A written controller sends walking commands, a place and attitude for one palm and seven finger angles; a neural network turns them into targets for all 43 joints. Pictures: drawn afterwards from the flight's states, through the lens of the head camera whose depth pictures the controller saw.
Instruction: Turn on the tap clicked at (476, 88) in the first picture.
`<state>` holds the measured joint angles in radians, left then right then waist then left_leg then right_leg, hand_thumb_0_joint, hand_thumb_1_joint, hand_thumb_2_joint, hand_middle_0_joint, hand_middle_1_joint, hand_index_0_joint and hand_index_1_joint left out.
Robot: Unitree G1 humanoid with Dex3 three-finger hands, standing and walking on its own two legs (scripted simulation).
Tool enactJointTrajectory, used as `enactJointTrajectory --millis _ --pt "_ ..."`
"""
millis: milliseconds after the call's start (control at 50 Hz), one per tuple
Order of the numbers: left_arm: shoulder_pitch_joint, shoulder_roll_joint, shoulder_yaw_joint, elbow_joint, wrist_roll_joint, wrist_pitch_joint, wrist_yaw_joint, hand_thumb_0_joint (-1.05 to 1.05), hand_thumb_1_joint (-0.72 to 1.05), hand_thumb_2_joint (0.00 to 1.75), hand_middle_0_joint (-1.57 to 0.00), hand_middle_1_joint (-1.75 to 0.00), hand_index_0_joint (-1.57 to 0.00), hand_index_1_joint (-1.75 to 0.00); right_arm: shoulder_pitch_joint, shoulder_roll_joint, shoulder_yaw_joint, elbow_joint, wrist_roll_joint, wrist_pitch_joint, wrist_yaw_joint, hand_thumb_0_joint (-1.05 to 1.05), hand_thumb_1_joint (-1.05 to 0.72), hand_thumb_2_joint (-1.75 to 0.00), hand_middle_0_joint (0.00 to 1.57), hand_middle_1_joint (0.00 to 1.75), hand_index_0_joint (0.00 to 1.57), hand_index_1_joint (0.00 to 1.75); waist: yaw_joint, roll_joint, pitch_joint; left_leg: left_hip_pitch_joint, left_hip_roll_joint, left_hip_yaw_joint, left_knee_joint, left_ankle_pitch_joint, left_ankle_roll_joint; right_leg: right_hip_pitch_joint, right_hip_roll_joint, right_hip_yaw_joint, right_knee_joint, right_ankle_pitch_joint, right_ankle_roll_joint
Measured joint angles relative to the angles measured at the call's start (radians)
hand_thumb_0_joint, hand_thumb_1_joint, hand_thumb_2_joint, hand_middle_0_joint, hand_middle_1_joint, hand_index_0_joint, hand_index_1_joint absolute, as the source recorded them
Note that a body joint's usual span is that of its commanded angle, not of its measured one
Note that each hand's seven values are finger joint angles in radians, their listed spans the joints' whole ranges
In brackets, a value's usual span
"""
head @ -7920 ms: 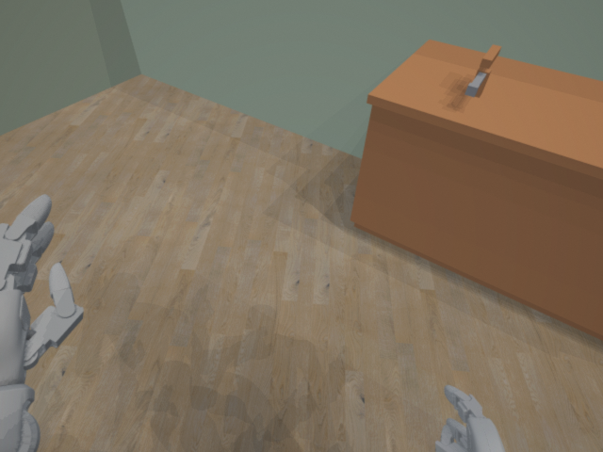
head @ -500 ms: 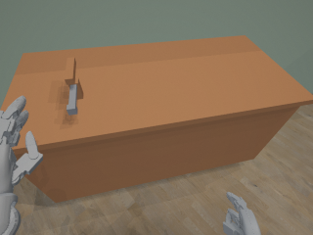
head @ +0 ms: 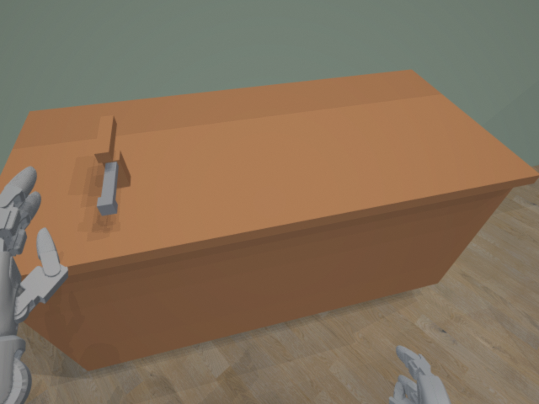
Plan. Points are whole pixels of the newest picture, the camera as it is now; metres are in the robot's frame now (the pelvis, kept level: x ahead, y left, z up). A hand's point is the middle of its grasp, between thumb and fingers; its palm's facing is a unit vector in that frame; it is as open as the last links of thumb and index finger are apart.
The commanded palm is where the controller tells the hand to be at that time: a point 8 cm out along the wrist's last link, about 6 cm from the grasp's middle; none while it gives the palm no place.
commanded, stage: shuffle to correct the standing spot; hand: left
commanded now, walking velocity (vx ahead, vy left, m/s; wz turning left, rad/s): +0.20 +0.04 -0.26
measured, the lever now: (107, 205) +0.45 +0.36 +0.00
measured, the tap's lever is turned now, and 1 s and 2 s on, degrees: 0 0 0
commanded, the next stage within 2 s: come to a stop and stand still in 0.40 s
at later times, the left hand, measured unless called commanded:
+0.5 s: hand (132, 191) +0.32 +0.21 +0.18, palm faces +0.30 -0.80 -0.52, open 7.4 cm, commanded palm +0.27 +0.25 +0.18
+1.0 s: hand (104, 172) +0.35 +0.25 +0.18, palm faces +0.42 -0.83 -0.35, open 7.4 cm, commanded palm +0.30 +0.28 +0.18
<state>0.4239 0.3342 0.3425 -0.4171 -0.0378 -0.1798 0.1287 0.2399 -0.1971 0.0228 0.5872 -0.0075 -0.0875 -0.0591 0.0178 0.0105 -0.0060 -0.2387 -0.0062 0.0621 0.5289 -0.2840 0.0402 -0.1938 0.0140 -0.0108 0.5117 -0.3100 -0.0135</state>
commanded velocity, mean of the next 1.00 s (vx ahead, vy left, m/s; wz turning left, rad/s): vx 0.03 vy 0.04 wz -0.01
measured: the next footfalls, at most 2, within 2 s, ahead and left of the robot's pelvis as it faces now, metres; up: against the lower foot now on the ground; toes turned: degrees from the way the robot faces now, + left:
right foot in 0.52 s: +0.19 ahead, -0.11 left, +0.00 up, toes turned -3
left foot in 0.82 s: +0.24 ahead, +0.11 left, +0.00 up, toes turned +0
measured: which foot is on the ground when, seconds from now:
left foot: down 0.00-0.52, up 0.54-0.80, down 0.82-1.00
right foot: down 0.00-0.22, up 0.24-0.50, down 0.52-1.00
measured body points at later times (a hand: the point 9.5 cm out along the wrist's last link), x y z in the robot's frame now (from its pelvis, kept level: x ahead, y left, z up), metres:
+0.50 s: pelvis +0.10 -0.01 -0.01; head +0.13 -0.03 +0.44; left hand +0.30 +0.25 +0.21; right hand +0.23 -0.24 -0.11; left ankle +0.07 +0.11 -0.74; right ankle +0.16 -0.12 -0.73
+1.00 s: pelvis +0.13 +0.01 +0.00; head +0.14 +0.03 +0.45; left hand +0.32 +0.30 +0.20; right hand +0.31 -0.21 -0.06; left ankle +0.20 +0.11 -0.74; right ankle +0.14 -0.11 -0.73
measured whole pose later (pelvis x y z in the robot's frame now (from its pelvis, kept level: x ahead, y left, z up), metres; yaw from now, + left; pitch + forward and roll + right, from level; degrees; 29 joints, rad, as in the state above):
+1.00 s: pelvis +0.13 +0.01 +0.00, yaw -2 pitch -3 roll +0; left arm 0.40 0.40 0.40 -0.52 -0.04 -0.20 0.15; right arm 0.18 -0.16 0.03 0.57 0.00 -0.14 -0.05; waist 0.02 -0.05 0.07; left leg -0.30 0.01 0.03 0.52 -0.17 0.02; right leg -0.25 0.01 -0.02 0.55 -0.31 0.00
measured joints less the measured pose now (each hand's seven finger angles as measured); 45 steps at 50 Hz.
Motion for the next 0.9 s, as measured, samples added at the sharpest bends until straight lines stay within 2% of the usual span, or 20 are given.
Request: enactJointTrajectory --millis 60,140,180,200,220,280,340,360,400,480,500,540,580,620,660,700,780,820,860,900 --pt "-0.001 -0.004 -0.002 -0.009 -0.001 -0.011 0.0 0.02 0.89 0.9 -0.21 -0.3 -0.2 -0.3 -0.004 -0.008 -0.006 0.007 0.004 0.002 0.006 0.02 -0.9 -0.89 0.21 0.3 0.2 0.3 0.006 0.016 -0.007 -0.035 0.024 -0.01 0.098 -0.047 -0.009 -0.004 0.025 -0.003 0.029 -0.031 -0.016" --pt "-0.029 -0.012 -0.018 -0.015 0.003 -0.033 0.002 0.02 0.89 0.9 -0.21 -0.3 -0.21 -0.3 -0.01 -0.022 -0.019 0.023 0.014 0.006 0.019 0.02 -0.9 -0.89 0.21 0.3 0.2 0.3 0.024 -0.003 0.013 -0.112 0.018 -0.023 0.297 -0.139 -0.015 0.017 0.03 0.008 0.041 -0.059 -0.022" --pt "-0.037 -0.009 -0.016 -0.032 0.003 -0.041 0.006 0.02 0.89 0.9 -0.21 -0.3 -0.21 -0.3 -0.015 -0.027 -0.021 0.019 0.015 0.006 0.025 0.02 -0.9 -0.89 0.21 0.3 0.2 0.3 0.026 -0.025 0.036 -0.118 0.019 -0.016 0.253 -0.116 -0.009 0.028 0.021 0.018 0.055 -0.076 -0.017" --pt "-0.038 -0.004 -0.008 -0.048 0.0 -0.041 0.007 0.02 0.89 0.9 -0.21 -0.3 -0.21 -0.3 -0.02 -0.03 -0.02 0.012 0.015 0.005 0.026 0.02 -0.9 -0.89 0.21 0.3 0.2 0.3 0.023 -0.035 0.05 -0.099 0.017 -0.011 0.175 -0.051 -0.009 0.026 0.015 0.026 0.083 -0.096 -0.011" --pt "-0.036 0.002 0.004 -0.066 -0.005 -0.042 0.009 0.02 0.89 0.9 -0.21 -0.3 -0.21 -0.3 -0.029 -0.035 -0.021 0.002 0.016 0.002 0.027 0.02 -0.9 -0.89 0.21 0.3 0.2 0.3 0.021 -0.036 0.065 -0.074 0.016 -0.015 0.111 0.01 0.001 0.006 0.014 0.028 0.148 -0.118 -0.008" --pt "-0.044 0.035 0.039 -0.067 -0.012 -0.044 0.011 0.02 0.89 0.9 -0.21 -0.3 -0.2 -0.3 -0.069 0.002 -0.035 0.003 0.013 -0.002 0.03 0.02 -0.9 -0.89 0.2 0.3 0.2 0.3 0.003 -0.074 0.106 -0.037 -0.01 0.025 0.128 -0.041 0.004 -0.12 0.005 0.055 0.497 -0.176 -0.003" --pt "-0.031 0.053 0.047 -0.069 -0.015 -0.027 0.0 0.02 0.89 0.9 -0.21 -0.3 -0.2 -0.3 -0.059 0.035 -0.025 -0.001 0.009 -0.014 0.037 0.02 -0.91 -0.89 0.2 0.3 0.2 0.3 -0.032 -0.072 0.091 -0.001 -0.016 0.018 0.068 -0.038 0.002 -0.246 0.005 0.023 0.685 -0.162 0.004" --pt "-0.023 0.055 0.046 -0.078 -0.013 -0.026 -0.004 0.02 0.89 0.9 -0.21 -0.3 -0.2 -0.3 -0.051 0.04 -0.02 -0.002 0.01 -0.019 0.04 0.02 -0.91 -0.89 0.2 0.3 0.2 0.3 -0.038 -0.065 0.087 0.008 -0.013 0.013 0.044 -0.029 0.001 -0.278 -0.003 0.008 0.684 -0.142 0.005" --pt "0.004 0.056 0.047 -0.108 -0.011 -0.032 -0.01 0.02 0.89 0.9 -0.21 -0.3 -0.2 -0.3 -0.035 0.043 -0.012 -0.004 0.013 -0.027 0.043 0.02 -0.9 -0.89 0.2 0.3 0.2 0.3 -0.039 -0.047 0.083 0.024 -0.003 0.009 0.006 -0.018 -0.006 -0.309 -0.025 -0.02 0.58 -0.089 0.005" --pt "0.088 0.083 0.074 -0.146 -0.008 -0.05 -0.01 0.02 0.89 0.9 -0.21 -0.3 -0.21 -0.3 -0.003 0.033 -0.003 -0.011 0.019 -0.031 0.041 0.02 -0.9 -0.89 0.21 0.3 0.2 0.3 -0.028 -0.004 0.084 0.037 0.024 0.011 0.031 -0.059 -0.031 -0.239 -0.045 -0.073 0.216 0.034 0.011" --pt "0.099 0.097 0.082 -0.144 -0.007 -0.05 -0.009 0.02 0.89 0.9 -0.21 -0.3 -0.21 -0.3 0.007 0.029 -0.002 -0.013 0.021 -0.03 0.038 0.02 -0.9 -0.89 0.21 0.3 0.2 0.3 -0.028 0.003 0.082 0.028 0.028 0.006 0.073 -0.089 -0.036 -0.198 -0.044 -0.084 0.126 0.072 0.009" --pt "0.077 0.102 0.083 -0.116 0.001 -0.051 -0.011 0.02 0.89 0.9 -0.21 -0.3 -0.21 -0.3 -0.002 0.013 -0.009 0.009 0.021 -0.019 0.034 0.02 -0.9 -0.89 0.21 0.3 0.2 0.3 -0.026 0.03 0.089 -0.046 0.04 -0.015 0.27 -0.148 -0.025 -0.18 -0.034 -0.102 0.123 0.078 -0.023" --pt "0.028 0.072 0.065 -0.072 0.004 -0.047 -0.014 0.02 0.89 0.9 -0.21 -0.3 -0.21 -0.3 -0.023 -0.008 -0.021 0.048 0.018 -0.004 0.035 0.02 -0.9 -0.89 0.21 0.3 0.2 0.3 -0.022 0.043 0.102 -0.132 0.024 -0.048 0.489 -0.17 -0.031 -0.165 -0.034 -0.115 0.148 0.046 -0.038" --pt "0.007 0.035 0.053 -0.043 0.001 -0.041 -0.012 0.02 0.89 0.9 -0.21 -0.3 -0.21 -0.3 -0.037 -0.025 -0.025 0.068 0.02 0.006 0.039 0.02 -0.9 -0.89 0.21 0.3 0.2 0.3 -0.013 0.035 0.108 -0.186 0.017 -0.051 0.58 -0.153 -0.042 -0.138 -0.038 -0.11 0.13 0.043 -0.038" --pt "0.019 0.007 0.046 -0.035 0.001 -0.041 -0.003 0.02 0.89 0.9 -0.21 -0.3 -0.21 -0.3 -0.049 -0.035 -0.023 0.066 0.019 0.009 0.036 0.02 -0.9 -0.89 0.21 0.3 0.2 0.3 -0.013 0.019 0.112 -0.208 0.026 -0.047 0.55 -0.125 -0.05 -0.114 -0.04 -0.099 0.101 0.055 -0.032" --pt "0.037 -0.003 0.036 -0.05 0.001 -0.038 0.006 0.02 0.89 0.9 -0.21 -0.3 -0.21 -0.3 -0.057 -0.037 -0.022 0.053 0.017 0.003 0.027 0.02 -0.91 -0.89 0.2 0.3 0.2 0.3 -0.016 -0.003 0.118 -0.199 0.038 -0.041 0.438 -0.091 -0.053 -0.096 -0.045 -0.092 0.079 0.062 -0.029" --pt "0.044 0.006 0.01 -0.121 0.0 -0.035 0.018 0.02 0.89 0.9 -0.21 -0.3 -0.21 -0.3 -0.061 -0.04 -0.029 0.02 0.009 -0.02 0.009 0.02 -0.91 -0.89 0.2 0.3 0.2 0.3 -0.018 -0.037 0.122 -0.124 0.044 -0.03 0.176 0.013 -0.051 -0.074 -0.051 -0.096 0.073 0.056 -0.015" --pt "0.042 0.02 0.008 -0.164 -0.003 -0.035 0.022 0.02 0.89 0.9 -0.22 -0.3 -0.21 -0.3 -0.062 -0.046 -0.036 0.006 0.009 -0.029 0.001 0.02 -0.91 -0.89 0.2 0.3 0.2 0.3 -0.017 -0.031 0.115 -0.068 0.045 -0.037 0.059 0.084 -0.046 -0.077 -0.041 -0.101 0.096 0.041 -0.004" --pt "0.017 0.048 0.019 -0.173 -0.006 -0.039 0.023 0.02 0.89 0.9 -0.22 -0.3 -0.21 -0.3 -0.072 -0.026 -0.041 0.006 0.013 -0.027 -0.007 0.02 -0.91 -0.89 0.2 0.3 0.2 0.3 -0.006 -0.061 0.116 -0.064 0.03 -0.026 0.063 0.069 -0.036 -0.08 -0.052 -0.083 0.113 0.025 0.008" --pt "-0.001 0.069 0.041 -0.156 -0.007 -0.042 0.021 0.02 0.89 0.9 -0.22 -0.3 -0.21 -0.3 -0.072 -0.004 -0.034 -0.003 0.014 -0.03 -0.006 0.02 -0.91 -0.89 0.2 0.3 0.19 0.3 0.002 -0.077 0.103 -0.064 0.022 -0.018 0.048 0.069 -0.028 -0.091 -0.038 -0.044 0.127 -0.038 0.014"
